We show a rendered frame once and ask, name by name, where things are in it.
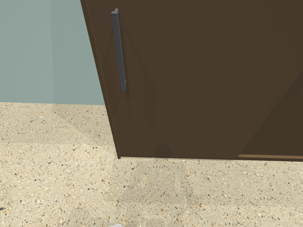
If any wardrobe door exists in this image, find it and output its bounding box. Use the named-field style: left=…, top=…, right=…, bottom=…
left=240, top=70, right=303, bottom=156
left=87, top=0, right=303, bottom=159

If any handle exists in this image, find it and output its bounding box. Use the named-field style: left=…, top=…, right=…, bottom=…
left=111, top=9, right=126, bottom=91

